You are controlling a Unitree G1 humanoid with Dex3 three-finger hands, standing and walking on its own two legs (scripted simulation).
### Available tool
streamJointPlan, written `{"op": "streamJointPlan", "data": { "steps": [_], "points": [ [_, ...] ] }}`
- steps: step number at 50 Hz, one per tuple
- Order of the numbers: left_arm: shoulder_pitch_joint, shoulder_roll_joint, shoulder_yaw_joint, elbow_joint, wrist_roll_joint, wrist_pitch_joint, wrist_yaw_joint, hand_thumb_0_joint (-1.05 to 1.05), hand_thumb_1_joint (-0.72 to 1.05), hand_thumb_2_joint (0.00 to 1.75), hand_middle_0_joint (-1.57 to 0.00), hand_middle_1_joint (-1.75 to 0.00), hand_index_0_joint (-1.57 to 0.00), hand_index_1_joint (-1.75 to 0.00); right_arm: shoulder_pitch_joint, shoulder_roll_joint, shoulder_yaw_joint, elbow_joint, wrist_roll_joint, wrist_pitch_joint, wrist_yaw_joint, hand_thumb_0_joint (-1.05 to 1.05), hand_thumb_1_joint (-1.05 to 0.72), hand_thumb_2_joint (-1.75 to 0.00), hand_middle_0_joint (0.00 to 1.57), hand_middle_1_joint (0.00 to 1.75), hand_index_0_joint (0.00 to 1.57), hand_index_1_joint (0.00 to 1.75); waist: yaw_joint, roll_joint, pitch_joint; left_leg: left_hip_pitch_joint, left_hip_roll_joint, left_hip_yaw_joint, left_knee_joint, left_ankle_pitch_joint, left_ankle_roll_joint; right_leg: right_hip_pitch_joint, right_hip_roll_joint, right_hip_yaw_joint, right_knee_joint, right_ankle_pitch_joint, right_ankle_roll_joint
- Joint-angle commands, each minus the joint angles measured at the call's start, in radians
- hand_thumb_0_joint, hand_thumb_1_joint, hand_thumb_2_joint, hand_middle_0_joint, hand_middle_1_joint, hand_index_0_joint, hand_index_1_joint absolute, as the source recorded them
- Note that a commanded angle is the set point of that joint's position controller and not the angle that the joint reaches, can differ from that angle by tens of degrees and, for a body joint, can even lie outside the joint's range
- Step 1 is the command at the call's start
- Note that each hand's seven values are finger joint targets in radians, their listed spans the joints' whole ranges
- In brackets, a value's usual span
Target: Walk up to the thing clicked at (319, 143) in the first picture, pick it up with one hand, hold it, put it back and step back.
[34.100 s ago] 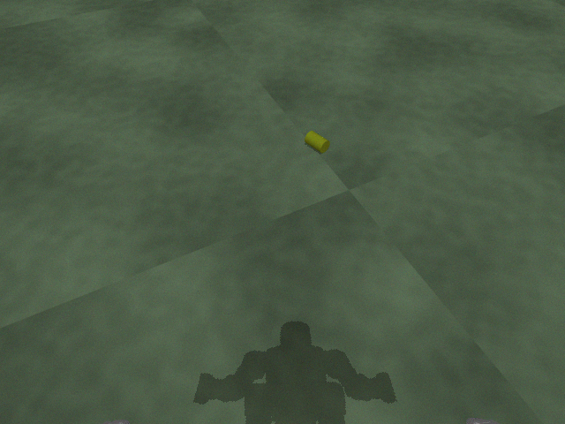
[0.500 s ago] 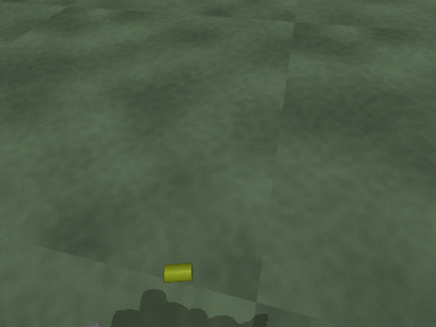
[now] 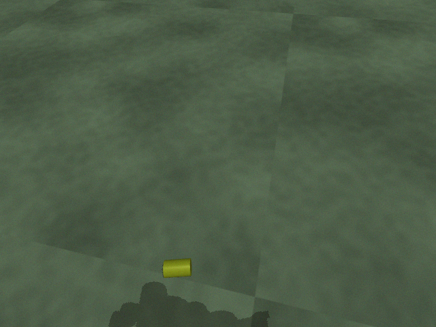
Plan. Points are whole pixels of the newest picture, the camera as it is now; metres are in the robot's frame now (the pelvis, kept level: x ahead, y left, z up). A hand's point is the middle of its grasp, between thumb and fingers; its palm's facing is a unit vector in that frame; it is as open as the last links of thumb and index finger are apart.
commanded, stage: step back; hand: left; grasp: from above
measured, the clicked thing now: (177, 267) +0.43 +0.22 -0.74
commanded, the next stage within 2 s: none
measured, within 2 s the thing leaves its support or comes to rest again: neither
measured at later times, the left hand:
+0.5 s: hand out of the picture +0.06 +0.29 -0.18, palm faces -0.11 -0.93 -0.36, open 7.4 cm
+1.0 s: hand out of the picture -0.06 +0.28 -0.16, palm faces -0.06 -0.92 -0.38, open 7.4 cm
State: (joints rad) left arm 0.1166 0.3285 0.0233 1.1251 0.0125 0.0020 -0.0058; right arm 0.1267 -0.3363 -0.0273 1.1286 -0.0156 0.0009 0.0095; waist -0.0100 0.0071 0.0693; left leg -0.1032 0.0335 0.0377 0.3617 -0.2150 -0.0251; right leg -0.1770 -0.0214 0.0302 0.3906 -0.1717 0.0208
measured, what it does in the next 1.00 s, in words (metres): walks backwards: right foot, then left foot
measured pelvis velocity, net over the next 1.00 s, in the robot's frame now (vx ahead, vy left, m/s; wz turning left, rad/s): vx -0.21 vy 0.03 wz -0.03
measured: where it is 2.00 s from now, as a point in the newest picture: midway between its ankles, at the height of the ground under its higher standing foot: outside the picture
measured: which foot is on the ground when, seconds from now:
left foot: down 0.00-0.68, up 0.70-0.98, down 1.00-1.00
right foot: down 0.00-0.26, up 0.28-0.62, down 0.64-1.00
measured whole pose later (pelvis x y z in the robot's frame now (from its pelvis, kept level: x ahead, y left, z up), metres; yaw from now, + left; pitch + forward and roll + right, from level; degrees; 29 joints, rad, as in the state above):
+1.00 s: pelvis -0.21 +0.03 -0.03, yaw -2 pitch -2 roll +0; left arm 0.09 0.37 0.07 0.76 0.03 0.06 0.01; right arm 0.18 -0.40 -0.04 0.89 -0.01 0.02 -0.02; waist -0.01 -0.01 0.19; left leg -0.25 -0.04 -0.04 0.66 -0.37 0.00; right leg -0.40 -0.01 0.00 0.66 -0.23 0.00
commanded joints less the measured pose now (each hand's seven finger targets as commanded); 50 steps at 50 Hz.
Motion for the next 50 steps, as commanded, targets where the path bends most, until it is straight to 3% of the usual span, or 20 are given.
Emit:
{"op": "streamJointPlan", "data": {
  "steps": [1,7,9,11,12,13,15,19,26,30,32,33,34,35,36,40,45,47,49,50],
  "points": [
    [-0.034,0.275,0.063,-0.117,-0.023,-0.012,0.028,0.0,0.9,0.9,-0.2,-0.3,-0.2,-0.3,-0.041,-0.254,-0.055,-0.094,0.031,0.002,-0.015,0.0,-0.9,-0.9,0.2,0.3,0.2,0.3,-0.003,-0.046,-0.058,-0.021,0.083,-0.068,0.093,0.278,0.063,-0.043,-0.097,0.094,0.034,0.402,-0.073],
    [-0.093,0.326,0.081,-0.223,-0.002,0.009,0.031,0.0,0.9,0.9,-0.2,-0.3,-0.2,-0.3,0.031,-0.225,-0.067,-0.141,0.027,0.036,-0.01,0.0,-0.9,-0.9,0.2,0.3,0.2,0.3,-0.019,-0.194,-0.171,-0.065,-0.06,-0.019,0.387,-0.104,0.053,-0.1,-0.253,0.253,0.008,0.396,-0.23],
    [-0.129,0.324,0.08,-0.261,0.009,0.018,0.029,0.0,0.9,0.9,-0.2,-0.3,-0.2,-0.3,0.088,-0.216,-0.072,-0.149,0.024,0.04,-0.003,0.0,-0.9,-0.9,0.2,0.3,0.2,0.3,-0.038,-0.218,-0.186,-0.042,-0.065,-0.04,0.409,-0.218,0.064,-0.157,-0.262,0.23,0.047,0.337,-0.238],
    [-0.156,0.3,0.072,-0.29,0.009,0.029,0.029,0.0,0.9,0.9,-0.2,-0.3,-0.2,-0.3,0.115,-0.237,-0.083,-0.16,0.018,0.034,-0.002,0.0,-0.9,-0.9,0.2,0.3,0.2,0.3,-0.064,-0.16,-0.18,-0.038,0.0,-0.092,0.278,0.003,0.087,-0.188,-0.174,0.154,0.163,0.219,-0.171],
    [-0.143,0.256,0.062,-0.302,-0.001,0.034,0.03,0.0,0.9,0.9,-0.2,-0.3,-0.2,-0.3,0.091,-0.289,-0.091,-0.177,0.009,0.025,-0.005,0.0,-0.9,-0.9,0.2,0.3,0.2,0.3,-0.061,0.025,-0.153,-0.079,0.139,-0.235,0.074,0.218,0.122,-0.205,-0.031,0.082,0.323,0.08,-0.099],
    [-0.131,0.215,0.058,-0.309,-0.002,0.04,0.037,0.0,0.9,0.9,-0.2,-0.3,-0.2,-0.3,0.069,-0.356,-0.107,-0.19,-0.002,0.015,-0.008,0.0,-0.9,-0.9,0.2,0.3,0.2,0.3,-0.049,0.184,-0.128,-0.007,0.279,-0.429,-0.009,0.456,0.166,-0.333,0.133,0.056,0.491,-0.281,-0.055],
    [-0.06,0.225,0.063,-0.301,0.003,0.05,0.049,0.0,0.9,0.9,-0.2,-0.3,-0.2,-0.3,0.052,-0.371,-0.114,-0.225,-0.015,0.004,-0.02,0.0,-0.9,-0.9,0.2,0.3,0.2,0.3,-0.03,0.141,-0.137,0.001,0.339,-0.439,0.038,0.667,0.221,-0.362,0.133,0.155,0.693,-0.444,-0.046],
    [0.002,0.248,0.078,-0.279,-0.011,0.056,0.04,0.0,0.9,0.9,-0.2,-0.3,-0.2,-0.3,-0.062,-0.301,-0.096,-0.284,-0.021,-0.004,-0.035,0.0,-0.9,-0.9,0.2,0.3,0.2,0.3,0.03,0.14,-0.102,-0.035,0.203,-0.238,0.095,0.552,0.204,-0.363,0.137,0.193,0.849,-0.302,-0.046],
    [-0.047,0.235,0.093,-0.358,0.006,0.028,0.028,0.0,0.9,0.9,-0.2,-0.3,-0.2,-0.3,0.088,-0.303,-0.098,-0.291,-0.009,-0.004,-0.048,0.0,-0.9,-0.9,0.2,0.3,0.2,0.3,-0.05,0.119,-0.141,0.155,0.24,-0.248,0.164,0.534,0.27,-0.34,0.076,0.11,0.524,-0.337,0.013],
    [0.061,0.224,0.1,-0.315,0.011,0.022,0.02,0.0,0.9,0.9,-0.2,-0.3,-0.2,-0.3,0.028,-0.323,-0.096,-0.318,-0.004,0.008,-0.037,0.0,-0.9,-0.9,0.2,0.3,0.2,0.3,-0.008,0.162,-0.146,0.014,0.218,-0.213,0.19,0.372,0.227,-0.137,0.054,0.008,0.224,-0.232,-0.008],
    [0.136,0.223,0.105,-0.278,0.021,0.016,0.02,0.0,0.9,0.9,-0.2,-0.3,-0.2,-0.3,-0.009,-0.317,-0.094,-0.327,0.006,0.015,-0.032,0.0,-0.9,-0.9,0.2,0.3,0.2,0.3,0.034,0.134,-0.171,-0.11,0.198,-0.187,0.241,0.271,0.177,0.021,0.054,-0.012,0.068,-0.035,-0.041],
    [0.135,0.262,0.117,-0.281,0.029,0.012,0.021,0.0,0.9,0.9,-0.2,-0.3,-0.2,-0.3,-0.005,-0.286,-0.084,-0.327,0.014,0.016,-0.03,0.0,-0.9,-0.9,0.2,0.3,0.2,0.3,0.033,0.056,-0.171,-0.218,0.154,-0.168,0.272,0.144,0.126,0.087,0.0,0.077,0.057,0.045,-0.069],
    [0.116,0.33,0.135,-0.3,0.034,0.01,0.019,0.0,0.9,0.9,-0.2,-0.3,-0.2,-0.3,0.002,-0.253,-0.073,-0.337,0.018,0.016,-0.029,0.0,-0.9,-0.9,0.2,0.3,0.2,0.3,0.028,-0.131,-0.146,-0.373,0.023,-0.111,0.412,-0.058,0.058,0.105,-0.161,0.337,0.019,0.094,-0.144],
    [0.05,0.41,0.143,-0.337,0.024,0.017,0.018,0.0,0.9,0.9,-0.2,-0.3,-0.2,-0.3,-0.05,-0.239,-0.077,-0.342,0.021,0.021,-0.043,0.0,-0.9,-0.9,0.2,0.3,0.2,0.3,0.067,-0.321,-0.09,-0.351,-0.125,-0.061,0.645,-0.415,0.029,-0.112,-0.345,0.52,-0.073,0.121,-0.326],
    [-0.018,0.397,0.142,-0.372,0.035,0.012,0.02,0.0,0.9,0.9,-0.2,-0.3,-0.2,-0.3,-0.012,-0.267,-0.089,-0.321,0.012,0.027,-0.047,0.0,-0.9,-0.9,0.2,0.3,0.2,0.3,0.04,-0.29,-0.04,-0.29,-0.091,-0.151,0.792,-0.441,0.021,-0.223,-0.376,0.546,-0.082,0.13,-0.351],
    [-0.044,0.255,0.116,-0.392,0.018,0.012,0.031,0.0,0.9,0.9,-0.2,-0.3,-0.2,-0.3,0.058,-0.237,-0.06,-0.277,0.026,0.02,-0.043,0.0,-0.9,-0.9,0.2,0.3,0.2,0.3,0.004,-0.153,-0.068,-0.381,-0.158,-0.177,0.796,-0.301,0.017,-0.024,-0.145,0.199,0.058,0.371,-0.205],
    [0.016,0.245,0.115,-0.422,0.023,0.026,0.039,0.0,0.9,0.9,-0.2,-0.3,-0.2,-0.3,0.085,-0.227,-0.049,-0.301,0.017,0.005,-0.052,0.0,-0.9,-0.9,0.2,0.3,0.2,0.3,0.038,-0.193,-0.145,-0.382,-0.082,-0.11,0.485,-0.31,-0.002,0.19,-0.185,0.213,0.131,0.449,-0.24],
    [0.009,0.257,0.112,-0.433,0.014,0.036,0.036,0.0,0.9,0.9,-0.2,-0.3,-0.2,-0.3,0.116,-0.226,-0.056,-0.297,0.008,-0.002,-0.048,0.0,-0.9,-0.9,0.2,0.3,0.2,0.3,0.021,-0.214,-0.16,-0.275,-0.044,-0.085,0.249,-0.223,0.022,0.162,-0.185,0.204,0.185,0.404,-0.213],
    [-0.008,0.261,0.102,-0.439,0.002,0.053,0.026,0.0,0.9,0.9,-0.2,-0.3,-0.2,-0.3,0.152,-0.226,-0.071,-0.278,-0.004,-0.011,-0.044,0.0,-0.9,-0.9,0.2,0.3,0.2,0.3,-0.005,-0.149,-0.154,-0.128,-0.06,-0.043,0.005,0.075,0.031,0.055,-0.126,0.143,0.265,0.267,-0.15],
    [0.016,0.235,0.096,-0.443,-0.001,0.059,0.021,0.0,0.9,0.9,-0.2,-0.3,-0.2,-0.3,0.13,-0.261,-0.085,-0.285,-0.018,-0.012,-0.043,0.0,-0.9,-0.9,0.2,0.3,0.2,0.3,0.014,-0.075,-0.146,-0.039,0.017,-0.17,0.01,0.118,0.055,-0.094,-0.072,0.129,0.301,0.094,-0.107]
  ]
}}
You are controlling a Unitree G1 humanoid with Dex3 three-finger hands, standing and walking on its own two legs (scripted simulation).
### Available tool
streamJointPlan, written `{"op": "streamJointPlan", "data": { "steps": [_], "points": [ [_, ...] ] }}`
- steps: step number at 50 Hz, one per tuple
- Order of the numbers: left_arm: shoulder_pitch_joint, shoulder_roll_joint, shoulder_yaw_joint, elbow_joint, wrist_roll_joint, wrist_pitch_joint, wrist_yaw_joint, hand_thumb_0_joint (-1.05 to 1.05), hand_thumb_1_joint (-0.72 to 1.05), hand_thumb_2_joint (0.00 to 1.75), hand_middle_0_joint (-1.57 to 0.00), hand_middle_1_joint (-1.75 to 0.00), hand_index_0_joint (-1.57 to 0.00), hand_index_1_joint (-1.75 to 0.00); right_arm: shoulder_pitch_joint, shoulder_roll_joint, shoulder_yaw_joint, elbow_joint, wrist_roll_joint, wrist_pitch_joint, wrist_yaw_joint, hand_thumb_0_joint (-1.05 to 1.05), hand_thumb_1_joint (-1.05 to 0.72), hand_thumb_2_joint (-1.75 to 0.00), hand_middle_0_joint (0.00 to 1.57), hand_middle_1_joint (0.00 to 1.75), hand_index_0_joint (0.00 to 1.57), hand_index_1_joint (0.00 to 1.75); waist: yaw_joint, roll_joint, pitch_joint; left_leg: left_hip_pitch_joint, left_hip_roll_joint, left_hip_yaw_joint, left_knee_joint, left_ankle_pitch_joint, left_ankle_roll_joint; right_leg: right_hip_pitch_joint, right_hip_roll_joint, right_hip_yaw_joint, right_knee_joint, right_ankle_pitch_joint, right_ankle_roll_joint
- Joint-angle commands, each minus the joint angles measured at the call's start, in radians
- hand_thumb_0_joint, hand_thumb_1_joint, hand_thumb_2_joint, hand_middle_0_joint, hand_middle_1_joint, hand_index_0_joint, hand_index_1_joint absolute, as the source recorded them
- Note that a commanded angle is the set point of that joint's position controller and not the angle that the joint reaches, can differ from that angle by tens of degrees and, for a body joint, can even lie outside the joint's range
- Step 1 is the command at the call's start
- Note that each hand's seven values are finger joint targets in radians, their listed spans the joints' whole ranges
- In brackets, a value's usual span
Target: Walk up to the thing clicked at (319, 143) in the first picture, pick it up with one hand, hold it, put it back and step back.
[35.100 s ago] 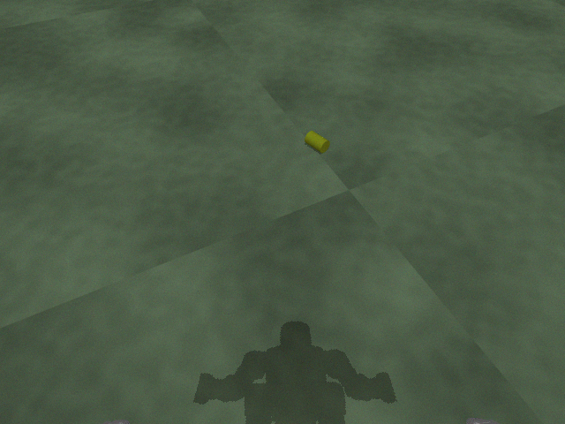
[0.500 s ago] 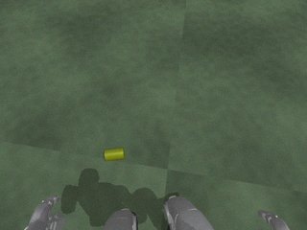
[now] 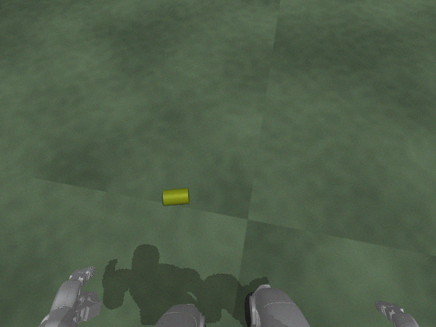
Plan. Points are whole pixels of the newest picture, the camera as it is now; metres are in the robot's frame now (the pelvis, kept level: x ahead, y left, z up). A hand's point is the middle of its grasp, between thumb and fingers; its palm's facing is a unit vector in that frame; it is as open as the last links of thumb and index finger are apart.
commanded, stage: step back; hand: left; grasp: from above
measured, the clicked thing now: (176, 196) +0.64 +0.21 -0.71
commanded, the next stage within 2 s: none
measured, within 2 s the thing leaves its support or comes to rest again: neither
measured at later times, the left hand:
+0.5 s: hand out of the picture -0.08 +0.22 -0.14, palm faces -0.08 -0.91 -0.41, open 7.4 cm
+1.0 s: hand out of the picture -0.22 +0.22 -0.14, palm faces +0.03 -0.94 -0.35, open 7.4 cm
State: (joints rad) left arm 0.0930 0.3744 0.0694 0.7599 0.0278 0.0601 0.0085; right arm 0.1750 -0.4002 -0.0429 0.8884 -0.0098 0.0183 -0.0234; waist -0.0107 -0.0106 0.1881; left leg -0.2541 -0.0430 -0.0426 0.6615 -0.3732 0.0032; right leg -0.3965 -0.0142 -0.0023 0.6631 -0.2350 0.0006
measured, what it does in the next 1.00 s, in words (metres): walks backwards: right foot, then left foot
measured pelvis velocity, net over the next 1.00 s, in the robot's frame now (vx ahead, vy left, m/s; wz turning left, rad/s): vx -0.34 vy -0.05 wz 0.02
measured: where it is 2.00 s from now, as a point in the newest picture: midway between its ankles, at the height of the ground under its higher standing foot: outside the picture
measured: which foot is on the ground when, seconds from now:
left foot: down 0.00-0.46, up 0.48-0.76, down 0.78-1.00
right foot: down 0.00-0.02, up 0.04-0.40, down 0.42-0.82, up 0.84-1.00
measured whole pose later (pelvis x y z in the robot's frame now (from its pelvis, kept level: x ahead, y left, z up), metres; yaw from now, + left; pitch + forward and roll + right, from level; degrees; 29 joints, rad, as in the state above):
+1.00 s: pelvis -0.34 -0.05 +0.01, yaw +1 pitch -2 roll -1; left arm 0.13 0.38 0.08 0.82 0.01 0.08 0.00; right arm 0.20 -0.36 -0.04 0.87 -0.05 0.04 -0.01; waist -0.01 -0.03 0.14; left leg -0.33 0.01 -0.04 0.60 -0.23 0.02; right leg -0.47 0.09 0.12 1.19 -0.49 0.00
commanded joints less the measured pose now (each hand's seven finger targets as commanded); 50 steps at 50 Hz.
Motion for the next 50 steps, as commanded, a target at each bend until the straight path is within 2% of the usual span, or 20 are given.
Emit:
{"op": "streamJointPlan", "data": {
  "steps": [1,2,3,7,14,18,20,21,22,23,24,27,35,39,40,41,42,43,46,50],
  "points": [
    [0.069,0.152,0.043,-0.082,-0.02,0.002,0.005,0.0,0.9,0.9,-0.2,-0.3,-0.2,-0.3,0.049,-0.293,-0.091,-0.062,-0.04,-0.029,-0.008,0.0,-0.9,-0.9,0.2,0.3,0.2,0.3,0.027,0.189,-0.264,0.201,0.312,-0.373,-0.326,0.402,0.109,-0.102,0.057,0.071,0.2,-0.2,-0.035],
    [0.0,0.198,0.06,-0.087,-0.006,-0.001,0.022,0.0,0.9,0.9,-0.2,-0.3,-0.2,-0.3,0.028,-0.37,-0.102,-0.083,-0.033,-0.025,0.001,0.0,-0.9,-0.9,0.2,0.3,0.2,0.3,-0.025,0.245,-0.215,-0.008,0.452,-0.484,-0.352,0.391,0.255,-0.079,0.103,0.117,0.369,-0.411,-0.009],
    [-0.034,0.221,0.071,-0.076,0.005,-0.001,0.027,0.0,0.9,0.9,-0.2,-0.3,-0.2,-0.3,-0.008,-0.366,-0.106,-0.093,-0.029,-0.031,-0.005,0.0,-0.9,-0.9,0.2,0.3,0.2,0.3,-0.042,0.243,-0.168,-0.133,0.494,-0.559,-0.39,0.324,0.312,-0.029,0.092,0.188,0.527,-0.405,-0.005],
    [0.104,0.202,0.078,-0.015,-0.016,-0.005,0.012,0.0,0.9,0.9,-0.2,-0.3,-0.2,-0.3,-0.076,-0.224,-0.068,-0.108,-0.028,-0.036,-0.01,0.0,-0.9,-0.9,0.2,0.3,0.2,0.3,0.058,0.11,-0.18,0.043,0.256,-0.176,-0.258,0.514,0.181,-0.136,0.146,0.228,0.635,-0.229,-0.014],
    [0.087,0.18,0.065,-0.029,-0.005,-0.019,0.01,0.0,0.9,0.9,-0.2,-0.3,-0.2,-0.3,0.009,-0.238,-0.083,-0.12,-0.015,-0.025,-0.013,0.0,-0.9,-0.9,0.2,0.3,0.2,0.3,-0.023,0.177,-0.247,0.216,0.315,-0.188,-0.2,0.51,0.255,-0.085,0.068,0.156,0.327,-0.292,0.054],
    [0.165,0.182,0.068,0.027,-0.004,-0.026,0.001,0.0,0.9,0.9,-0.2,-0.3,-0.2,-0.3,-0.04,-0.265,-0.087,-0.138,-0.024,-0.005,-0.003,0.0,-0.9,-0.9,0.2,0.3,0.2,0.3,0.001,0.239,-0.275,0.085,0.293,-0.168,-0.175,0.373,0.203,0.113,0.033,0.046,-0.001,-0.205,0.024],
    [0.267,0.179,0.074,0.08,0.002,-0.029,-0.005,0.0,0.9,0.9,-0.2,-0.3,-0.2,-0.3,-0.084,-0.268,-0.086,-0.147,-0.013,0.009,-0.001,0.0,-0.9,-0.9,0.2,0.3,0.2,0.3,0.056,0.214,-0.289,-0.025,0.261,-0.14,-0.117,0.282,0.149,0.256,0.035,0.01,-0.219,-0.044,-0.012],
    [0.265,0.21,0.083,0.081,0.013,-0.034,-0.005,0.0,0.9,0.9,-0.2,-0.3,-0.2,-0.3,-0.08,-0.236,-0.076,-0.147,-0.005,0.015,0.003,0.0,-0.9,-0.9,0.2,0.3,0.2,0.3,0.059,0.127,-0.267,-0.128,0.186,-0.13,-0.049,0.15,0.099,0.284,0.006,0.096,-0.241,-0.051,-0.032],
    [0.245,0.296,0.106,0.056,0.029,-0.036,-0.006,0.0,0.9,0.9,-0.2,-0.3,-0.2,-0.3,-0.081,-0.171,-0.062,-0.169,0.002,0.014,0.0,0.0,-0.9,-0.9,0.2,0.3,0.2,0.3,0.064,-0.129,-0.211,-0.333,0.004,-0.084,0.131,-0.094,0.027,0.257,-0.185,0.419,-0.318,-0.165,-0.097],
    [0.127,0.409,0.124,0.0,0.028,-0.027,-0.008,0.0,0.9,0.9,-0.2,-0.3,-0.2,-0.3,-0.102,-0.183,-0.074,-0.168,-0.001,0.017,-0.02,0.0,-0.9,-0.9,0.2,0.3,0.2,0.3,0.09,-0.315,-0.147,-0.25,-0.057,-0.056,0.384,-0.243,-0.013,-0.073,-0.384,0.611,-0.448,-0.321,-0.264],
    [0.021,0.403,0.122,-0.033,0.025,-0.029,-0.001,0.0,0.9,0.9,-0.2,-0.3,-0.2,-0.3,-0.078,-0.237,-0.095,-0.146,-0.006,0.018,-0.025,0.0,-0.9,-0.9,0.2,0.3,0.2,0.3,0.055,-0.305,-0.064,-0.192,-0.003,-0.127,0.517,-0.215,-0.012,-0.229,-0.425,0.668,-0.502,-0.415,-0.293],
    [-0.088,0.241,0.085,-0.051,0.016,-0.039,0.007,0.0,0.9,0.9,-0.2,-0.3,-0.2,-0.3,0.045,-0.2,-0.069,-0.07,0.008,0.013,-0.009,0.0,-0.9,-0.9,0.2,0.3,0.2,0.3,-0.035,-0.136,-0.066,-0.234,-0.086,-0.132,0.543,-0.035,-0.011,-0.059,-0.168,0.23,-0.329,-0.1,-0.138],
    [0.09,0.213,0.085,-0.049,0.015,-0.024,0.027,0.0,0.9,0.9,-0.2,-0.3,-0.2,-0.3,0.052,-0.156,-0.044,-0.096,-0.012,-0.019,-0.02,0.0,-0.9,-0.9,0.2,0.3,0.2,0.3,0.079,-0.213,-0.258,-0.247,0.007,-0.026,0.11,-0.156,-0.028,0.418,-0.257,0.231,-0.135,0.4,-0.206],
    [0.038,0.223,0.056,-0.066,-0.004,0.001,0.018,0.0,0.9,0.9,-0.2,-0.3,-0.2,-0.3,0.169,-0.183,-0.068,-0.03,-0.019,-0.011,-0.009,0.0,-0.9,-0.9,0.2,0.3,0.2,0.3,0.012,-0.124,-0.268,0.051,0.014,0.017,-0.239,0.17,0.021,0.173,-0.18,0.164,-0.041,0.191,-0.108],
    [0.042,0.196,0.048,-0.074,-0.006,0.004,0.014,0.0,0.9,0.9,-0.2,-0.3,-0.2,-0.3,0.16,-0.233,-0.083,-0.039,-0.033,-0.007,-0.006,0.0,-0.9,-0.9,0.2,0.3,0.2,0.3,0.013,0.019,-0.263,0.102,0.148,-0.175,-0.264,0.172,0.073,0.029,-0.112,0.121,0.041,0.01,-0.065],
    [0.012,0.171,0.043,-0.084,-0.013,-0.001,0.016,0.0,0.9,0.9,-0.2,-0.3,-0.2,-0.3,0.105,-0.325,-0.096,-0.063,-0.04,-0.003,0.002,0.0,-0.9,-0.9,0.2,0.3,0.2,0.3,0.011,0.238,-0.232,0.085,0.352,-0.435,-0.335,0.235,0.188,-0.13,0.046,-0.014,0.213,-0.289,-0.018],
    [-0.074,0.221,0.071,-0.092,-0.004,-0.003,0.029,0.0,0.9,0.9,-0.2,-0.3,-0.2,-0.3,0.071,-0.394,-0.109,-0.09,-0.044,-0.003,0.006,0.0,-0.9,-0.9,0.2,0.3,0.2,0.3,-0.053,0.29,-0.205,-0.124,0.464,-0.568,-0.388,0.239,0.324,-0.046,0.053,0.084,0.439,-0.435,0.001],
    [-0.063,0.241,0.076,-0.072,0.0,0.0,0.026,0.0,0.9,0.9,-0.2,-0.3,-0.2,-0.3,-0.001,-0.351,-0.104,-0.1,-0.045,-0.014,-0.004,0.0,-0.9,-0.9,0.2,0.3,0.2,0.3,-0.014,0.231,-0.156,-0.218,0.473,-0.549,-0.394,0.236,0.329,0.005,0.037,0.166,0.571,-0.397,-0.007],
    [0.074,0.201,0.067,0.001,-0.024,0.004,0.013,0.0,0.9,0.9,-0.2,-0.3,-0.2,-0.3,-0.094,-0.231,-0.062,-0.122,-0.043,-0.014,-0.013,0.0,-0.9,-0.9,0.2,0.3,0.2,0.3,0.073,0.099,-0.168,-0.136,0.269,-0.184,-0.255,0.456,0.208,-0.045,0.115,0.174,0.652,-0.261,-0.017],
    [0.064,0.167,0.054,0.0,-0.013,-0.016,0.012,0.0,0.9,0.9,-0.2,-0.3,-0.2,-0.3,-0.007,-0.213,-0.065,-0.104,-0.031,-0.003,-0.002,0.0,-0.9,-0.9,0.2,0.3,0.2,0.3,0.012,0.179,-0.18,0.082,0.243,-0.181,-0.215,0.384,0.208,-0.078,0.08,0.12,0.355,-0.282,0.022]
  ]
}}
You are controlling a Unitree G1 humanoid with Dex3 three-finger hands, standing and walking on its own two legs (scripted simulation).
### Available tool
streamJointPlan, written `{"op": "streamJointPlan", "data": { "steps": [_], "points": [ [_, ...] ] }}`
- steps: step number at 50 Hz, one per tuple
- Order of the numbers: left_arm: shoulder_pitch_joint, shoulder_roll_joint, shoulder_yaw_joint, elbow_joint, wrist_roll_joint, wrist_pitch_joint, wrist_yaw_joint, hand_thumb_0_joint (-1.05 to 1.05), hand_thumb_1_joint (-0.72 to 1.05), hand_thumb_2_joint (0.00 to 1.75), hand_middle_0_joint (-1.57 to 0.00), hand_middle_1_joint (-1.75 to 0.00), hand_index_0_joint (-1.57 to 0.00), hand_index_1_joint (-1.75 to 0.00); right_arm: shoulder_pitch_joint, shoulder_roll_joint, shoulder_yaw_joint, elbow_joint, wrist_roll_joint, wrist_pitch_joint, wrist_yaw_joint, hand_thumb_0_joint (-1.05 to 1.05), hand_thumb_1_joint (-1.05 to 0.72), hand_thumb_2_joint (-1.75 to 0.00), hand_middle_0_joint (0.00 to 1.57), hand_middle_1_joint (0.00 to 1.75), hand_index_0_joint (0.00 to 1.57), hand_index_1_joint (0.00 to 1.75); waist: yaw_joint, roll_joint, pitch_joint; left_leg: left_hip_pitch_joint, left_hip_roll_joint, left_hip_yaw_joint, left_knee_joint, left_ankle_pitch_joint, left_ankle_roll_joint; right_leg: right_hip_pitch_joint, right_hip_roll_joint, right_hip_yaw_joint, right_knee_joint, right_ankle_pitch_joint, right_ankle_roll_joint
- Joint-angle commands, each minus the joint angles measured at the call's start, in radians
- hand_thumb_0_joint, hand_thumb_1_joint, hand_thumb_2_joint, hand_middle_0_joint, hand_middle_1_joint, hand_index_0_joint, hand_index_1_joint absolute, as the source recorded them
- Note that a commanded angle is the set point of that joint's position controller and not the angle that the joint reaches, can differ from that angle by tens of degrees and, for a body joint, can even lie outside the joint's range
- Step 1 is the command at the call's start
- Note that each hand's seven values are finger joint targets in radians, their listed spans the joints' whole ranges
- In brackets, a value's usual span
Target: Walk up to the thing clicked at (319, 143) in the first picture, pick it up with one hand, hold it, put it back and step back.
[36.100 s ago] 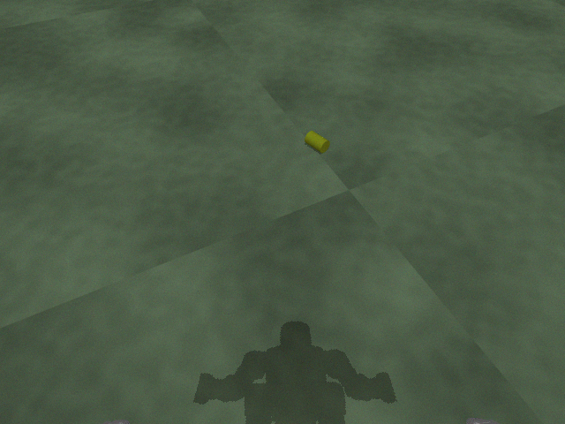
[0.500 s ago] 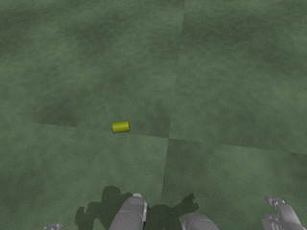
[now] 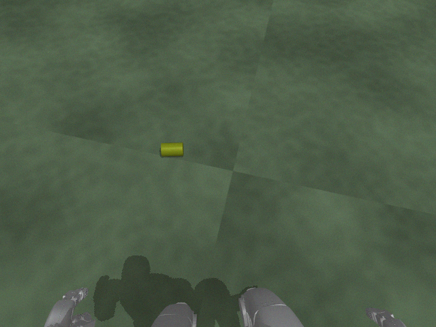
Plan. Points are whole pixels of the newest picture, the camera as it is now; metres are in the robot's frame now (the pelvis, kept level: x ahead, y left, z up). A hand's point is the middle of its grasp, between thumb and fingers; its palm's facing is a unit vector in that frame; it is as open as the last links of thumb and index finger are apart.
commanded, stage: step back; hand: left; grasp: from above
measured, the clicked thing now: (172, 149) +0.99 +0.23 -0.73
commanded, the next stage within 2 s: stand in 1.30 s
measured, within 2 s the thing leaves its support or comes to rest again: neither
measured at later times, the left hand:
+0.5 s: hand out of the picture -0.05 +0.28 -0.15, palm faces +0.02 -0.91 -0.40, open 7.4 cm
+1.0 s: hand out of the picture +0.01 +0.25 -0.14, palm faces +0.05 -0.93 -0.37, open 7.4 cm
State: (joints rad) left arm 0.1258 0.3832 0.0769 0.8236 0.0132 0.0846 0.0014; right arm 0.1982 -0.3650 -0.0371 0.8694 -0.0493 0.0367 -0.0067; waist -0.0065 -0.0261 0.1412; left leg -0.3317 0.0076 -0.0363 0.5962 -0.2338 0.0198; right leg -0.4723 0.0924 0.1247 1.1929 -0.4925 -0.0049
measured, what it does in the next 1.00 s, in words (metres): steps on the spot: right foot, then left foot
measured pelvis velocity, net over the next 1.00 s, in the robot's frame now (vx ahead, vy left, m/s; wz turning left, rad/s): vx -0.06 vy -0.02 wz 0.04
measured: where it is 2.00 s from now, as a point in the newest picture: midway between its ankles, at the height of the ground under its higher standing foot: outside the picture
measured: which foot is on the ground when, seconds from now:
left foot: down 0.00-0.16, up 0.18-0.40, down 0.42-0.76, up 0.78-0.98, down 1.00-1.00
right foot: up 0.00-0.10, down 0.12-0.46, up 0.48-0.70, down 0.72-1.00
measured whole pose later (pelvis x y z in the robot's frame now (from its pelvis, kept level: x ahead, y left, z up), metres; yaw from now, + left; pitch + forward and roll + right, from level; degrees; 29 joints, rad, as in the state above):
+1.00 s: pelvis -0.06 -0.02 +0.00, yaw +2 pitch -2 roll +0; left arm 0.17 0.35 0.05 0.98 0.03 -0.03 -0.01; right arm 0.22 -0.39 -0.06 1.00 -0.03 -0.01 0.01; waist 0.02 0.02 0.08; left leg -0.31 0.01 -0.04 0.62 -0.34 0.00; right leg -0.23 -0.03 -0.05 0.60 -0.32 0.00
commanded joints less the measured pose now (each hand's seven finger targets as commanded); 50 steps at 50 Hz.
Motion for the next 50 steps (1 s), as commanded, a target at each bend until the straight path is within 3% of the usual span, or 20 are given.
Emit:
{"op": "streamJointPlan", "data": {
  "steps": [1,6,8,9,10,13,17,21,22,23,24,26,29,35,36,38,39,40,46,50],
  "points": [
    [0.042,0.158,0.038,-0.06,0.005,-0.053,0.019,0.0,0.9,0.9,-0.2,-0.3,-0.2,-0.3,-0.023,-0.252,-0.077,-0.085,0.01,-0.02,-0.019,0.0,-0.9,-0.9,0.2,0.3,0.2,0.3,0.001,0.21,-0.168,0.22,0.213,-0.195,-0.137,0.204,0.204,0.015,-0.057,-0.022,-0.295,-0.031,0.029],
    [0.168,0.169,0.038,0.057,0.024,-0.103,0.026,0.0,0.9,0.9,-0.2,-0.3,-0.2,-0.3,-0.034,-0.266,-0.081,-0.069,0.017,0.013,-0.003,0.0,-0.9,-0.9,0.2,0.3,0.2,0.3,0.019,0.183,-0.248,0.137,0.157,-0.134,0.001,0.015,0.129,0.325,-0.05,-0.126,-0.905,0.201,-0.007],
    [0.142,0.288,0.074,0.045,0.045,-0.113,0.025,0.0,0.9,0.9,-0.2,-0.3,-0.2,-0.3,-0.027,-0.165,-0.048,-0.09,0.022,0.003,0.0,0.0,-0.9,-0.9,0.2,0.3,0.2,0.3,0.022,-0.124,-0.173,-0.278,-0.033,-0.055,0.211,-0.261,0.014,0.429,-0.299,0.324,-0.883,0.056,-0.095],
    [0.049,0.387,0.09,0.01,0.047,-0.106,0.027,0.0,0.9,0.9,-0.2,-0.3,-0.2,-0.3,-0.118,-0.209,-0.066,-0.096,0.015,0.004,-0.015,0.0,-0.9,-0.9,0.2,0.3,0.2,0.3,0.081,-0.214,-0.113,-0.166,-0.02,-0.124,0.327,-0.353,-0.022,0.104,-0.497,0.49,-0.938,-0.095,-0.244],
    [-0.045,0.369,0.086,-0.009,0.04,-0.107,0.028,0.0,0.9,0.9,-0.2,-0.3,-0.2,-0.3,-0.107,-0.261,-0.088,-0.076,0.015,0.003,-0.013,0.0,-0.9,-0.9,0.2,0.3,0.2,0.3,0.044,-0.193,-0.022,-0.08,0.018,-0.154,0.427,-0.297,-0.028,-0.068,-0.515,0.492,-0.97,-0.2,-0.256],
    [-0.04,0.226,0.053,0.008,0.029,-0.122,0.028,0.0,0.9,0.9,-0.2,-0.3,-0.2,-0.3,-0.05,-0.199,-0.062,-0.017,0.034,-0.014,-0.001,0.0,-0.9,-0.9,0.2,0.3,0.2,0.3,0.0,-0.068,-0.022,-0.141,-0.071,-0.13,0.362,-0.157,-0.014,0.151,-0.27,0.105,-0.836,0.202,-0.124],
    [0.068,0.256,0.063,0.036,0.04,-0.128,0.012,0.0,0.9,0.9,-0.2,-0.3,-0.2,-0.3,-0.082,-0.193,-0.055,-0.026,0.021,-0.041,0.009,0.0,-0.9,-0.9,0.2,0.3,0.2,0.3,0.075,-0.161,-0.071,-0.142,-0.029,-0.04,0.148,-0.226,-0.03,0.299,-0.293,0.135,-0.84,0.036,-0.145],
    [0.04,0.235,0.035,0.027,0.03,-0.099,-0.003,0.0,0.9,0.9,-0.2,-0.3,-0.2,-0.3,0.018,-0.197,-0.078,0.034,0.016,-0.071,0.012,0.0,-0.9,-0.9,0.2,0.3,0.2,0.3,0.019,-0.118,-0.104,0.193,-0.059,0.028,-0.199,-0.129,-0.017,0.143,-0.258,0.052,-0.721,-0.042,-0.117],
    [0.06,0.184,0.021,0.022,0.028,-0.098,-0.003,0.0,0.9,0.9,-0.2,-0.3,-0.2,-0.3,0.054,-0.214,-0.09,0.047,0.007,-0.08,0.006,0.0,-0.9,-0.9,0.2,0.3,0.2,0.3,0.005,-0.016,-0.15,0.327,0.008,-0.1,-0.246,-0.134,0.005,0.058,-0.219,-0.004,-0.581,0.025,-0.088],
    [0.074,0.115,0.001,0.013,0.013,-0.1,-0.005,0.0,0.9,0.9,-0.2,-0.3,-0.2,-0.3,0.076,-0.269,-0.101,0.047,-0.005,-0.087,0.001,0.0,-0.9,-0.9,0.2,0.3,0.2,0.3,-0.002,0.184,-0.182,0.403,0.217,-0.428,-0.358,-0.298,0.077,-0.108,-0.105,-0.107,-0.38,-0.017,-0.029],
    [0.002,0.192,0.023,0.024,0.012,-0.101,0.004,0.0,0.9,0.9,-0.2,-0.3,-0.2,-0.3,0.077,-0.36,-0.112,0.039,-0.001,-0.086,0.002,0.0,-0.9,-0.9,0.2,0.3,0.2,0.3,-0.034,0.167,-0.133,0.228,0.324,-0.606,-0.397,-0.553,0.187,-0.112,-0.114,-0.082,-0.311,-0.078,-0.019],
    [0.001,0.245,0.038,0.033,0.014,-0.107,-0.006,0.0,0.9,0.9,-0.2,-0.3,-0.2,-0.3,0.007,-0.327,-0.11,0.03,0.005,-0.086,0.005,0.0,-0.9,-0.9,0.2,0.3,0.2,0.3,-0.006,0.115,-0.046,0.102,0.309,-0.506,-0.401,-0.544,0.212,-0.034,-0.155,-0.042,-0.269,-0.046,-0.025],
    [0.04,0.204,0.033,0.057,0.013,-0.116,-0.017,0.0,0.9,0.9,-0.2,-0.3,-0.2,-0.3,0.0,-0.252,-0.085,0.022,0.004,-0.094,0.005,0.0,-0.9,-0.9,0.2,0.3,0.2,0.3,0.001,0.151,-0.06,0.115,0.193,-0.307,-0.337,-0.283,0.14,-0.003,-0.143,-0.088,-0.384,0.044,-0.019],
    [0.119,0.179,0.04,0.117,0.021,-0.129,-0.008,0.0,0.9,0.9,-0.2,-0.3,-0.2,-0.3,-0.066,-0.217,-0.073,0.003,0.017,-0.059,0.013,0.0,-0.9,-0.9,0.2,0.3,0.2,0.3,0.054,0.156,-0.1,-0.115,0.116,-0.146,-0.176,-0.347,0.082,0.385,-0.067,-0.166,-0.717,0.207,-0.016],
    [0.139,0.191,0.049,0.126,0.025,-0.131,-0.002,0.0,0.9,0.9,-0.2,-0.3,-0.2,-0.3,-0.048,-0.185,-0.06,0.002,0.02,-0.054,0.011,0.0,-0.9,-0.9,0.2,0.3,0.2,0.3,0.069,0.095,-0.112,-0.179,0.078,-0.114,-0.088,-0.352,0.055,0.467,-0.083,-0.118,-0.76,0.201,-0.024],
    [0.138,0.312,0.077,0.108,0.041,-0.141,0.012,0.0,0.9,0.9,-0.2,-0.3,-0.2,-0.3,-0.038,-0.12,-0.043,-0.008,0.023,-0.052,-0.001,0.0,-0.9,-0.9,0.2,0.3,0.2,0.3,0.092,-0.157,-0.107,-0.306,-0.069,-0.052,0.257,-0.339,-0.005,0.404,-0.419,0.406,-1.003,-0.275,-0.147],
    [0.037,0.329,0.079,0.075,0.039,-0.142,0.009,0.0,0.9,0.9,-0.2,-0.3,-0.2,-0.3,-0.001,-0.199,-0.067,0.024,0.016,-0.048,-0.006,0.0,-0.9,-0.9,0.2,0.3,0.2,0.3,0.058,-0.093,-0.044,-0.211,-0.011,-0.094,0.333,-0.323,-0.016,0.23,-0.489,0.454,-1.025,-0.382,-0.206],
    [-0.007,0.317,0.076,0.058,0.034,-0.143,0.008,0.0,0.9,0.9,-0.2,-0.3,-0.2,-0.3,0.044,-0.229,-0.075,0.043,0.018,-0.055,-0.005,0.0,-0.9,-0.9,0.2,0.3,0.2,0.3,0.033,-0.099,-0.015,-0.187,0.018,-0.086,0.343,-0.301,-0.017,0.199,-0.481,0.422,-1.001,-0.319,-0.236],
    [0.001,0.238,0.044,0.081,0.013,-0.155,0.009,0.0,0.9,0.9,-0.2,-0.3,-0.2,-0.3,0.043,-0.162,-0.044,0.077,0.024,-0.069,0.003,0.0,-0.9,-0.9,0.2,0.3,0.2,0.3,0.03,-0.13,-0.126,-0.034,0.019,-0.009,0.09,-0.189,-0.021,0.301,-0.337,0.061,-0.805,0.475,-0.15],
    [-0.032,0.203,0.014,0.071,-0.003,-0.131,0.01,0.0,0.9,0.9,-0.2,-0.3,-0.2,-0.3,0.051,-0.166,-0.058,0.113,0.022,-0.078,-0.008,0.0,-0.9,-0.9,0.2,0.3,0.2,0.3,-0.004,-0.08,-0.171,0.187,0.006,0.02,-0.163,0.172,-0.005,0.237,-0.26,-0.062,-0.62,0.649,-0.071]
  ]
}}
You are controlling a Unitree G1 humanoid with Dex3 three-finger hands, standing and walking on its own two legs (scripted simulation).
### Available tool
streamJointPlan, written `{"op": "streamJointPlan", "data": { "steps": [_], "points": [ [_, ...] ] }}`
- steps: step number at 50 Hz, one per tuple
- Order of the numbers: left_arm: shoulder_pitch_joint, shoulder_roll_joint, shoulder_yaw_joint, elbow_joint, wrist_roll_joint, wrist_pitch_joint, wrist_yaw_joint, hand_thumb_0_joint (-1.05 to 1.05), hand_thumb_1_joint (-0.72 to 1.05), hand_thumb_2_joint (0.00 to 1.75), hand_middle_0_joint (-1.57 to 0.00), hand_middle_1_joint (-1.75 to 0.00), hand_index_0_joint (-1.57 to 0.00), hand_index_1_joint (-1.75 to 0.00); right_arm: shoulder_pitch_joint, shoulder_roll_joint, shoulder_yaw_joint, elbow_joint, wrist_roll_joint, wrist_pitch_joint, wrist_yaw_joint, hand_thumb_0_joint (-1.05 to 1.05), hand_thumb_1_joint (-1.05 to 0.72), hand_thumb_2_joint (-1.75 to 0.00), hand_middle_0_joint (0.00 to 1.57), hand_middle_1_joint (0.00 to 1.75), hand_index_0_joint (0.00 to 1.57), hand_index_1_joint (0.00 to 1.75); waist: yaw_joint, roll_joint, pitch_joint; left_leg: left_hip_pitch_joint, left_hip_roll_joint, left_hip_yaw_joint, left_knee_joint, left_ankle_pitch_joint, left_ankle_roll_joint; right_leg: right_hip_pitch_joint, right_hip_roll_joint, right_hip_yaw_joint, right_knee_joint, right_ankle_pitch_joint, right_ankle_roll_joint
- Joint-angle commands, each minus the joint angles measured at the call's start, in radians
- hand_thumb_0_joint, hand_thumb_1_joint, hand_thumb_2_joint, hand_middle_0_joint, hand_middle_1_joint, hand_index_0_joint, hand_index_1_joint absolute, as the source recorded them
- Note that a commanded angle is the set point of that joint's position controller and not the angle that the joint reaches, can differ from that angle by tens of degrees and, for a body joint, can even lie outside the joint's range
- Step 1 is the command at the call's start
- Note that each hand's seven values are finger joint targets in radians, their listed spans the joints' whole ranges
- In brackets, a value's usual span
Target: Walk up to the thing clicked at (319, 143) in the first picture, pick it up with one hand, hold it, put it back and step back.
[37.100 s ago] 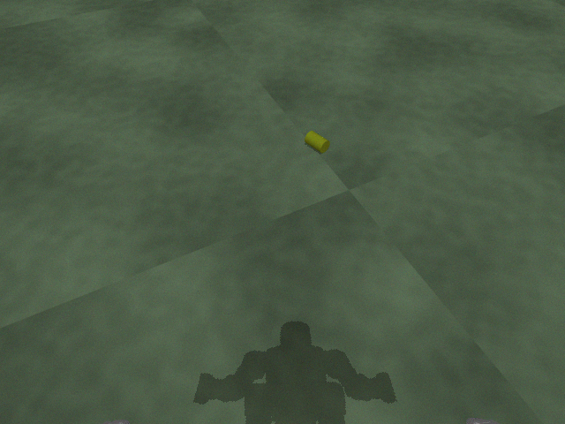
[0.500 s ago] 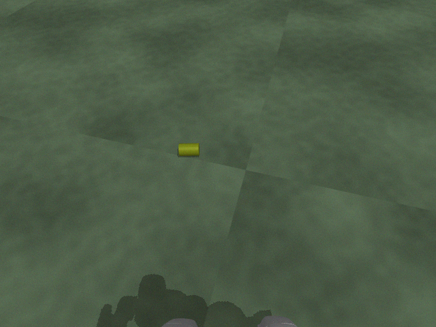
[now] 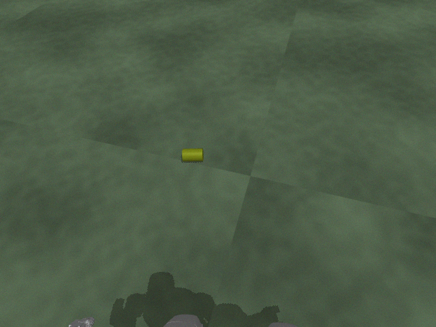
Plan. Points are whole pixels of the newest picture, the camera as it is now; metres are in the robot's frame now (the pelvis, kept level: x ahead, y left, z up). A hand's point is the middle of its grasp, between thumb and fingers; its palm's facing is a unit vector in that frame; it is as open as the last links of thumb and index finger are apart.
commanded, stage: step back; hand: left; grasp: from above
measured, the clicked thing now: (193, 154) +1.06 +0.21 -0.73
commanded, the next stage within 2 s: stand in 0.30 s
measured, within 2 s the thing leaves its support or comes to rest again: neither
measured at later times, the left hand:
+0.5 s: hand out of the picture +0.12 +0.27 -0.13, palm faces -0.03 -0.94 -0.35, open 7.4 cm
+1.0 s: hand out of the picture +0.07 +0.27 -0.14, palm faces -0.06 -0.94 -0.33, open 7.4 cm
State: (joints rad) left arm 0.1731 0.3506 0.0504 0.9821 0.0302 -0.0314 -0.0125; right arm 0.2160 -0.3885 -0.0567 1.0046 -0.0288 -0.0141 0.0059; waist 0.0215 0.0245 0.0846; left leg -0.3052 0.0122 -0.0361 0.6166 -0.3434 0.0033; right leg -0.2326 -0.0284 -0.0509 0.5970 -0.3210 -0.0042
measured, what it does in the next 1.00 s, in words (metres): stands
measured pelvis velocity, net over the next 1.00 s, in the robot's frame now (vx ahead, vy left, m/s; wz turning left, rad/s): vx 0.00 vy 0.02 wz -0.03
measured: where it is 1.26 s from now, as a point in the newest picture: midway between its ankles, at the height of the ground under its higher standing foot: outside the picture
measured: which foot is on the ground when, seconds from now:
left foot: down 0.00-1.00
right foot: down 0.00-1.00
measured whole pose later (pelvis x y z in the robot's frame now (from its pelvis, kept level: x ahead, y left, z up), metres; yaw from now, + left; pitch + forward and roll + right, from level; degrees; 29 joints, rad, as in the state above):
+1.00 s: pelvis +0.00 +0.02 +0.02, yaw -2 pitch -3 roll +0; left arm 0.12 0.35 0.01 1.15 0.02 -0.01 -0.02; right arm 0.12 -0.35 -0.02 1.16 -0.01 -0.01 0.02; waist -0.01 0.00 0.06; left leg -0.16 0.01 0.00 0.33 -0.12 0.00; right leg -0.11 -0.03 -0.01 0.34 -0.18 0.03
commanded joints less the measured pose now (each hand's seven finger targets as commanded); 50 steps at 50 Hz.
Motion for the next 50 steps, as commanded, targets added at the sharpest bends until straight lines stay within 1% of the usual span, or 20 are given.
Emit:
{"op": "streamJointPlan", "data": {
  "steps": [1,2,3,4,6,7,8,13,15,18,19,22,26,33,35,37,40,45,48,50],
  "points": [
    [-0.058,0.21,0.027,-0.092,-0.025,-0.012,0.025,0.0,0.9,0.9,-0.2,-0.3,-0.2,-0.3,0.019,-0.178,-0.044,-0.029,-0.003,-0.029,-0.026,0.0,-0.9,-0.9,0.2,0.3,0.2,0.3,-0.023,-0.04,-0.15,0.217,0.081,-0.075,-0.168,0.439,0.038,-0.05,-0.095,0.087,0.025,0.408,-0.04],
    [-0.048,0.181,0.019,-0.09,-0.035,-0.003,0.025,0.0,0.9,0.9,-0.2,-0.3,-0.2,-0.3,-0.027,-0.208,-0.043,-0.045,-0.004,-0.032,-0.029,0.0,-0.9,-0.9,0.2,0.3,0.2,0.3,-0.004,0.042,-0.17,0.191,0.198,-0.219,-0.216,0.432,0.088,-0.07,-0.028,0.06,0.058,0.222,-0.008],
    [-0.046,0.2,0.025,-0.065,-0.042,0.01,0.027,0.0,0.9,0.9,-0.2,-0.3,-0.2,-0.3,-0.081,-0.245,-0.042,-0.052,0.007,-0.029,-0.026,0.0,-0.9,-0.9,0.2,0.3,0.2,0.3,0.009,0.076,-0.156,0.072,0.25,-0.254,-0.22,0.328,0.154,0.007,0.005,0.049,0.034,-0.018,-0.008],
    [-0.045,0.207,0.026,-0.05,-0.033,0.01,0.03,0.0,0.9,0.9,-0.2,-0.3,-0.2,-0.3,-0.117,-0.25,-0.042,-0.051,0.005,-0.023,-0.022,0.0,-0.9,-0.9,0.2,0.3,0.2,0.3,0.013,0.092,-0.127,0.008,0.242,-0.239,-0.215,0.288,0.155,0.07,-0.006,0.063,-0.021,-0.061,-0.015],
    [-0.038,0.214,0.025,-0.03,-0.025,-0.006,0.03,0.0,0.9,0.9,-0.2,-0.3,-0.2,-0.3,-0.148,-0.188,-0.019,-0.039,0.012,-0.02,-0.019,0.0,-0.9,-0.9,0.2,0.3,0.2,0.3,0.026,0.061,-0.16,0.056,0.16,-0.125,-0.156,0.394,0.073,0.119,-0.055,0.103,-0.117,0.157,-0.021],
    [-0.041,0.233,0.029,-0.024,-0.023,-0.01,0.03,0.0,0.9,0.9,-0.2,-0.3,-0.2,-0.3,-0.144,-0.178,-0.016,-0.04,0.012,-0.022,-0.022,0.0,-0.9,-0.9,0.2,0.3,0.2,0.3,0.009,0.054,-0.172,0.068,0.121,-0.088,-0.134,0.41,0.05,0.117,-0.073,0.124,-0.119,0.259,-0.026],
    [-0.058,0.245,0.032,-0.018,-0.028,-0.01,0.029,0.0,0.9,0.9,-0.2,-0.3,-0.2,-0.3,-0.128,-0.164,-0.01,-0.025,0.016,-0.022,-0.023,0.0,-0.9,-0.9,0.2,0.3,0.2,0.3,-0.002,0.037,-0.17,0.077,0.105,-0.073,-0.138,0.405,0.033,0.117,-0.085,0.136,-0.112,0.299,-0.03],
    [-0.089,0.225,0.023,0.008,-0.026,-0.006,0.032,0.0,0.9,0.9,-0.2,-0.3,-0.2,-0.3,-0.18,-0.166,-0.01,0.005,0.017,-0.018,-0.021,0.0,-0.9,-0.9,0.2,0.3,0.2,0.3,-0.004,0.019,-0.177,0.141,0.129,-0.074,-0.166,0.464,0.046,0.107,-0.078,0.104,-0.151,0.321,-0.019],
    [-0.086,0.188,-0.001,0.041,-0.032,-0.003,0.024,0.0,0.9,0.9,-0.2,-0.3,-0.2,-0.3,-0.161,-0.169,0.001,0.015,0.021,-0.025,-0.016,0.0,-0.9,-0.9,0.2,0.3,0.2,0.3,-0.018,0.02,-0.168,0.188,0.127,-0.084,-0.215,0.462,0.038,0.108,-0.08,0.112,-0.183,0.311,-0.015],
    [-0.108,0.197,-0.004,0.05,-0.029,-0.007,0.021,0.0,0.9,0.9,-0.2,-0.3,-0.2,-0.3,-0.179,-0.172,0.0,0.029,0.021,-0.028,-0.013,0.0,-0.9,-0.9,0.2,0.3,0.2,0.3,-0.021,-0.006,-0.161,0.208,0.129,-0.077,-0.225,0.483,0.03,0.116,-0.084,0.108,-0.218,0.326,-0.007],
    [-0.109,0.199,-0.004,0.053,-0.029,-0.009,0.023,0.0,0.9,0.9,-0.2,-0.3,-0.2,-0.3,-0.196,-0.171,-0.001,0.029,0.021,-0.028,-0.013,0.0,-0.9,-0.9,0.2,0.3,0.2,0.3,-0.016,-0.006,-0.179,0.242,0.128,-0.069,-0.217,0.513,0.031,0.127,-0.093,0.11,-0.229,0.369,-0.008],
    [-0.134,0.21,-0.005,0.062,-0.026,-0.011,0.023,0.0,0.9,0.9,-0.2,-0.3,-0.2,-0.3,-0.201,-0.166,0.002,0.036,0.021,-0.026,-0.01,0.0,-0.9,-0.9,0.2,0.3,0.2,0.3,-0.024,-0.029,-0.165,0.238,0.125,-0.06,-0.25,0.479,0.025,0.139,-0.099,0.112,-0.255,0.364,-0.004],
    [-0.144,0.21,-0.008,0.078,-0.023,-0.01,0.022,0.0,0.9,0.9,-0.2,-0.3,-0.2,-0.3,-0.219,-0.157,0.004,0.043,0.022,-0.022,-0.007,0.0,-0.9,-0.9,0.2,0.3,0.2,0.3,-0.024,-0.052,-0.117,0.212,0.116,-0.059,-0.291,0.367,0.016,0.124,-0.1,0.116,-0.304,0.268,-0.002],
    [-0.136,0.214,-0.007,0.089,-0.023,-0.013,0.02,0.0,0.9,0.9,-0.2,-0.3,-0.2,-0.3,-0.217,-0.159,0.007,0.059,0.022,-0.025,-0.003,0.0,-0.9,-0.9,0.2,0.3,0.2,0.3,-0.019,-0.015,-0.131,0.214,0.119,-0.055,-0.322,0.343,0.012,0.155,-0.107,0.119,-0.317,0.25,-0.005],
    [-0.131,0.211,-0.009,0.095,-0.021,-0.009,0.019,0.0,0.9,0.9,-0.2,-0.3,-0.2,-0.3,-0.216,-0.166,0.005,0.065,0.022,-0.021,-0.004,0.0,-0.9,-0.9,0.2,0.3,0.2,0.3,-0.019,-0.018,-0.095,0.191,0.111,-0.057,-0.34,0.246,0.007,0.124,-0.101,0.121,-0.341,0.166,-0.001],
    [-0.126,0.219,-0.008,0.095,-0.02,-0.01,0.019,0.0,0.9,0.9,-0.2,-0.3,-0.2,-0.3,-0.213,-0.161,0.005,0.068,0.02,-0.02,-0.002,0.0,-0.9,-0.9,0.2,0.3,0.2,0.3,-0.018,-0.027,-0.096,0.202,0.109,-0.057,-0.342,0.226,0.008,0.11,-0.103,0.127,-0.349,0.137,-0.005],
    [-0.121,0.215,-0.008,0.101,-0.02,-0.005,0.015,0.0,0.9,0.9,-0.2,-0.3,-0.2,-0.3,-0.197,-0.171,0.005,0.075,0.019,-0.017,-0.001,0.0,-0.9,-0.9,0.2,0.3,0.2,0.3,-0.022,-0.004,-0.075,0.16,0.109,-0.071,-0.369,0.12,0.006,0.101,-0.096,0.124,-0.349,0.071,-0.005],
    [-0.109,0.219,-0.006,0.103,-0.019,-0.005,0.011,0.0,0.9,0.9,-0.2,-0.3,-0.2,-0.3,-0.172,-0.175,0.005,0.079,0.017,-0.02,-0.003,0.0,-0.9,-0.9,0.2,0.3,0.2,0.3,-0.024,-0.006,-0.092,0.156,0.117,-0.08,-0.375,0.12,0.012,0.111,-0.098,0.127,-0.332,0.093,-0.012],
    [-0.096,0.209,-0.011,0.104,-0.019,-0.004,0.009,0.0,0.9,0.9,-0.2,-0.3,-0.2,-0.3,-0.163,-0.177,0.007,0.084,0.019,-0.019,-0.002,0.0,-0.9,-0.9,0.2,0.3,0.2,0.3,-0.025,-0.01,-0.069,0.144,0.112,-0.085,-0.377,0.082,0.01,0.08,-0.091,0.126,-0.342,0.051,-0.009],
    [-0.094,0.214,-0.011,0.099,-0.018,-0.005,0.01,0.0,0.9,0.9,-0.2,-0.3,-0.2,-0.3,-0.165,-0.173,0.008,0.081,0.018,-0.017,-0.001,0.0,-0.9,-0.9,0.2,0.3,0.2,0.3,-0.026,-0.024,-0.084,0.171,0.108,-0.075,-0.356,0.112,0.01,0.064,-0.097,0.134,-0.349,0.056,-0.009]
  ]
}}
